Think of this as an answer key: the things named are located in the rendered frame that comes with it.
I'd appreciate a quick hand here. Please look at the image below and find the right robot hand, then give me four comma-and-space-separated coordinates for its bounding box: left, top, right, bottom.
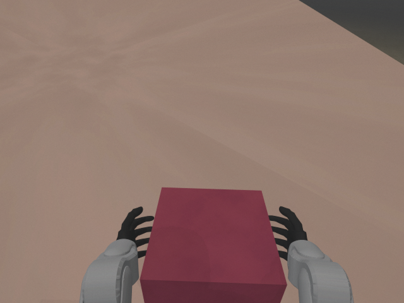
268, 206, 307, 261

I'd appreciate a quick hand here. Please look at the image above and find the robot right forearm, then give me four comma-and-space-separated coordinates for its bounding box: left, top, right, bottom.
287, 240, 354, 303

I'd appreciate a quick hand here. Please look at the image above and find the robot left forearm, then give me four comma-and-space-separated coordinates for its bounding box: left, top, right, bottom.
79, 239, 139, 303

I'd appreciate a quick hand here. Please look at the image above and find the left robot hand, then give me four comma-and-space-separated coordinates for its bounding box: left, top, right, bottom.
117, 206, 154, 258

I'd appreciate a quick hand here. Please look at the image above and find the carton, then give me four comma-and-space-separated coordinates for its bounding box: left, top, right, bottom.
140, 187, 287, 303

